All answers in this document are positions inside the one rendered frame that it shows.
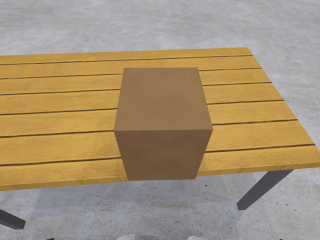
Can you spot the carton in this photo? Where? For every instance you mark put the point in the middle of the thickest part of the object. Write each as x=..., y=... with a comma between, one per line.
x=162, y=125

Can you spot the table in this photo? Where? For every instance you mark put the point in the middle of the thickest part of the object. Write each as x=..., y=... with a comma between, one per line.
x=58, y=112

